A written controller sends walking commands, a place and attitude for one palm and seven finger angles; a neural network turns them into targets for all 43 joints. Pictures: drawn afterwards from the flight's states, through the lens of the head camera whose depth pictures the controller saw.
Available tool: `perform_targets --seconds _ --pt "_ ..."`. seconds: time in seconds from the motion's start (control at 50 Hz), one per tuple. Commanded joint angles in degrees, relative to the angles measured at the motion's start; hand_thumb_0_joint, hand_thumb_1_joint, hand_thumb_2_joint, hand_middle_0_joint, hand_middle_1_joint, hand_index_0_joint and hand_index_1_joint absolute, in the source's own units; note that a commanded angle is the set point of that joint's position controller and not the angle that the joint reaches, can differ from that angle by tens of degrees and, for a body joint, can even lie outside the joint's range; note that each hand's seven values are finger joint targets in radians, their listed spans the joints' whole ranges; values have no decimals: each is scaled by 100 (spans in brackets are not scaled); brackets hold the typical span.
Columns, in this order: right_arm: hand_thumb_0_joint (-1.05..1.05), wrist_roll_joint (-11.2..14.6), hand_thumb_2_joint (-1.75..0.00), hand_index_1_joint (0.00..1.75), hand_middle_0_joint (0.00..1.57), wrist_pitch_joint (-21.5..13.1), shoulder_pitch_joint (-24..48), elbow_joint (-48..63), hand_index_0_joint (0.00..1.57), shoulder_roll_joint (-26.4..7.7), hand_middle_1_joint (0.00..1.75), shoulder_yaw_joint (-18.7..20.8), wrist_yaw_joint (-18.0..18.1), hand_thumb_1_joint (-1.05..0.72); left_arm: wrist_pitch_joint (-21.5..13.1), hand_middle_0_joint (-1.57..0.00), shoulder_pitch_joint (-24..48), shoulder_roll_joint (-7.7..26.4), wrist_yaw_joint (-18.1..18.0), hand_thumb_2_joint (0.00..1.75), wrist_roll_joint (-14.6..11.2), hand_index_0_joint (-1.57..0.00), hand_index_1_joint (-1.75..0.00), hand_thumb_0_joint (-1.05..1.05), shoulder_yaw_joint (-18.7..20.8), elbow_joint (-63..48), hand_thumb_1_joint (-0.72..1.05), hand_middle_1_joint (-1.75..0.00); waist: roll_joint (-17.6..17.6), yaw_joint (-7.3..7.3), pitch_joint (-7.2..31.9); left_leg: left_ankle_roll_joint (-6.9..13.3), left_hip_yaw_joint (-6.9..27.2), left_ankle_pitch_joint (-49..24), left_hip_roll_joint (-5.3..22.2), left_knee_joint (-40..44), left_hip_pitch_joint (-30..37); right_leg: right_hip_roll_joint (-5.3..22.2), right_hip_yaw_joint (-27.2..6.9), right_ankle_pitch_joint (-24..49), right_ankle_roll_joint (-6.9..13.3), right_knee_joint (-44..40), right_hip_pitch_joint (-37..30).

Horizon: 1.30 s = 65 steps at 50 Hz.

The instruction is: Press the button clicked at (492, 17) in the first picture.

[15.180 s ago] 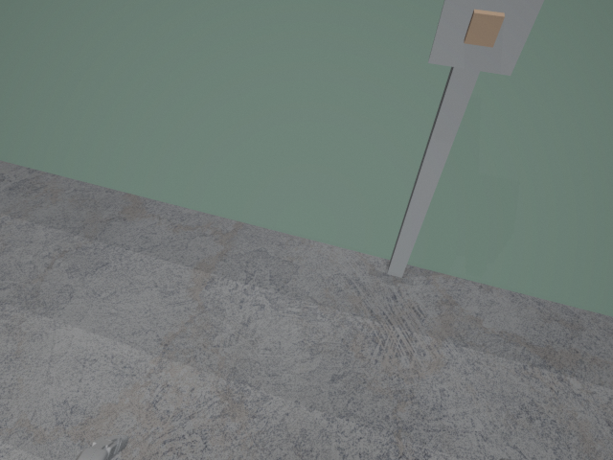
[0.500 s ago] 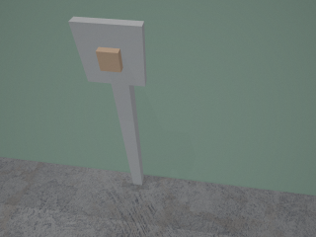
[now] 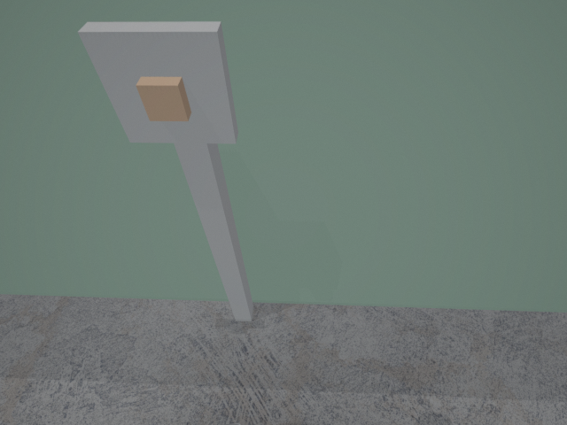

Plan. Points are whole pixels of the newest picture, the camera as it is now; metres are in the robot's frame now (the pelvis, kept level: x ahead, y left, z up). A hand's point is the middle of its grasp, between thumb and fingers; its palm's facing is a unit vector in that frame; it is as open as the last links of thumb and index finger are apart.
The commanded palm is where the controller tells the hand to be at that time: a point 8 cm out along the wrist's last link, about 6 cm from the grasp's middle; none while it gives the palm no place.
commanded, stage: come to a stop and stand still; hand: left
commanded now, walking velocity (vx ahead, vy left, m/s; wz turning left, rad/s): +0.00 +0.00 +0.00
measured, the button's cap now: (165, 98) +0.51 +0.20 +0.19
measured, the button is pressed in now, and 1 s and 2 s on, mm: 0 0 0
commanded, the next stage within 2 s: look again from close up in 0.74 s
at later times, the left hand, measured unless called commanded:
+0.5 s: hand out of the picture -0.06 +0.12 -0.16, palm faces +0.08 -0.99 -0.13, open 7.3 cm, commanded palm none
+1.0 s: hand out of the picture -0.05 +0.15 -0.17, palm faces +0.04 -0.99 -0.16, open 7.3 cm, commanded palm none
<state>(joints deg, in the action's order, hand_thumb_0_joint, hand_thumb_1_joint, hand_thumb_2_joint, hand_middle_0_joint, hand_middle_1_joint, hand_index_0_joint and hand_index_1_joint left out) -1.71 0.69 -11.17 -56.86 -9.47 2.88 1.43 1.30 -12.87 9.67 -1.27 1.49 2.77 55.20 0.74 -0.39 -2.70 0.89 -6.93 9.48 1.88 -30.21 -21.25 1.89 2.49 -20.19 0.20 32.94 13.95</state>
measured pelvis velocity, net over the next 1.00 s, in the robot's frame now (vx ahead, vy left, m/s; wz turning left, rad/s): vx -0.03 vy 0.00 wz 0.03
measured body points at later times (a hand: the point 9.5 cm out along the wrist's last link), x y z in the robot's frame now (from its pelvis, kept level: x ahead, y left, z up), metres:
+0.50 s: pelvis -0.03 -0.03 +0.01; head -0.03 -0.02 +0.46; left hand -0.06 +0.17 -0.15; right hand -0.04 -0.23 -0.15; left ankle -0.01 +0.10 -0.73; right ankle -0.02 -0.11 -0.73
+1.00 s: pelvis -0.03 +0.00 +0.01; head -0.03 -0.01 +0.46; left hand -0.05 +0.20 -0.15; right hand -0.04 -0.21 -0.16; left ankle -0.01 +0.10 -0.73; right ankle -0.02 -0.11 -0.73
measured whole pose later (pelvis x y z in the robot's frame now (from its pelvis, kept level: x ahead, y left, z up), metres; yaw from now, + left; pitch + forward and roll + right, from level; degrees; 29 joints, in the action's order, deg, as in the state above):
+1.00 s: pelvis -0.03 +0.00 +0.01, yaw +2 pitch -1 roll -1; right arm -1.2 -0.6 -19.9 -61.3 -7.3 -0.1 0.6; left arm -1.5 -20.3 5.6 -2.1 0.9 -1.0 63.7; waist 2.2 -1.4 0.1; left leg 1.3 -2.0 15.3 0.5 -31.8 -16.1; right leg -0.3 5.0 -16.0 1.7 29.6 13.3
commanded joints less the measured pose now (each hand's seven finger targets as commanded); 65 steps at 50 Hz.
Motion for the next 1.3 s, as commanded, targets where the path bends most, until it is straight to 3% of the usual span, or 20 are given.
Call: perform_targets --seconds 0.0,0.02,0.04,0.08,0.16,0.2,0.24,0.26,0.3,0.38,0.44,0.66,0.8,0.82,0.84,0.86,0.9,0.96,1.04,1.28 --pt "0 75 -90 30 20 91 -66 392 20 -212 30 27 -47 -90 -130 -20 -627 868 -98 90 35 -20 -30 0 42 -145 90 -30 -1444 169 76 -99 508 1866 -29 -1034 -361 1803 -1749 775 815 -1997 292" --pt "0 61 -90 30 20 121 -80 324 20 -192 30 47 -81 -90 -147 -20 -367 794 -98 90 48 -20 -30 0 10 -224 90 -30 -1181 67 34 -80 639 1767 -8 -1422 -220 1585 -1478 466 944 -1987 575" --pt "0 45 -90 30 20 134 -137 223 20 -206 30 32 -83 -90 -189 -20 -217 696 -112 90 32 -20 -30 0 16 -228 90 -30 -1451 8 -78 -61 659 1558 32 -1586 -276 1321 -1398 786 895 -1903 523" --pt "0 64 -90 30 20 113 -364 -6 20 -205 30 5 -79 -90 -222 -20 -170 571 -93 90 -6 -20 -30 0 -38 -167 90 -30 -1243 -61 -163 -108 543 1244 10 -1761 -142 1091 -972 1299 888 -1792 429" --pt "0 91 -90 30 20 9 -544 -185 20 -57 30 -89 -49 -90 -254 -20 -552 618 -83 90 -30 -20 -30 0 -37 30 90 -30 -636 28 -52 -168 400 897 -16 -281 442 964 -834 1748 865 -1431 15" --pt "0 107 -90 30 20 -54 -789 -358 20 -58 30 -138 -16 -90 -254 -20 -588 545 -72 90 -78 -20 -30 0 -77 121 90 -30 -330 -21 -62 -126 537 152 54 593 1051 719 -727 1493 615 -1251 161" --pt "0 80 -90 30 20 -158 -829 -415 20 -263 30 -162 44 -90 -246 -20 -781 316 -55 90 -121 -20 -30 0 -136 230 90 -30 333 126 -7 106 1092 -807 602 871 1065 342 -545 1316 290 -1130 74" --pt "0 74 -90 30 20 -156 -785 -428 20 -327 30 -173 64 -90 -248 -20 -809 257 -64 90 -113 -20 -30 0 -147 274 90 -30 199 160 -11 132 1076 -673 663 831 880 306 -549 1222 241 -1226 -126" --pt "0 92 -90 30 20 -171 -692 -558 20 -240 30 -215 72 -90 -243 -20 -849 338 -62 90 -120 -20 -30 0 -155 468 90 -30 646 195 6 102 1033 -412 548 938 684 366 -530 1308 200 -1259 -453" --pt "0 90 -90 30 20 -130 -839 -606 20 -196 30 -240 67 -90 -247 -20 -863 327 -34 90 -107 -20 -30 0 -205 615 90 -30 122 109 -235 16 918 544 392 1129 574 397 -639 409 258 -1627 -293" --pt "0 78 -90 30 20 -116 -970 -648 20 -153 30 -248 57 -90 -254 -20 -925 272 -35 90 -94 -20 -30 0 -215 685 90 -30 -141 64 -324 18 862 607 324 1120 672 416 -687 -10 263 -1787 -77" --pt "0 75 -90 30 20 -157 -1241 -714 20 -41 30 -296 66 -90 -286 -20 -1238 79 -56 90 -88 -20 -30 0 -242 825 90 -30 -64 75 -412 45 882 603 306 1155 562 396 -641 0 297 -1691 59" --pt "0 90 -90 30 20 -195 -1300 -737 20 -7 30 -308 75 -90 -302 -20 -1324 17 -73 90 -82 -20 -30 0 -257 866 90 -30 -89 109 -379 68 941 453 343 1190 512 377 -562 384 304 -1521 -74" --pt "0 112 -90 30 20 -272 -380 -341 20 -323 30 -274 -25 -90 -454 -20 -1573 278 -288 90 23 -20 -30 0 -285 995 90 -30 10 378 -567 -153 639 307 293 -93 259 739 -924 2514 138 -1488 132" --pt "0 123 -90 30 20 -154 -879 -185 20 9 30 -259 -40 -90 -465 -20 -1217 577 -244 90 -30 -20 -30 0 -236 696 90 -30 -41 -127 13 -106 721 984 105 -293 598 1104 -1284 784 385 -1775 256" --pt "0 90 -90 30 20 -135 -1091 -272 20 26 30 -247 -50 -90 -435 -20 -911 524 -194 90 -34 -20 -30 0 -212 547 90 -30 146 -193 -133 -60 685 901 99 -242 758 996 -1125 -633 535 -1870 675" --pt "0 61 -90 30 20 -173 -1496 -334 20 -24 30 -265 -93 -90 -459 -20 -749 478 -180 90 -43 -20 -30 0 -196 482 90 -30 123 -296 234 -18 743 473 143 16 897 698 -713 -461 514 -1444 594" --pt "0 57 -90 30 20 -223 -1328 -252 20 -168 30 -269 -46 -90 -363 -20 -796 232 -145 90 -64 -20 -30 0 -223 485 90 -30 199 -106 -203 129 1147 809 337 697 236 323 -470 -400 370 -1022 406" --pt "0 73 -90 30 20 -287 -1149 -193 20 -289 30 -293 -12 -90 -330 -20 -947 156 -109 90 -69 -20 -30 0 -250 548 90 -30 99 89 -294 244 1371 618 427 1099 10 229 -326 419 287 -772 -107" --pt "0 84 -90 30 20 -315 -1069 -457 20 -423 30 -325 24 -90 -309 -20 -724 379 -110 90 -94 -20 -30 0 -228 564 90 -30 -96 70 67 210 1071 -712 356 919 836 386 -348 1299 215 -860 -406"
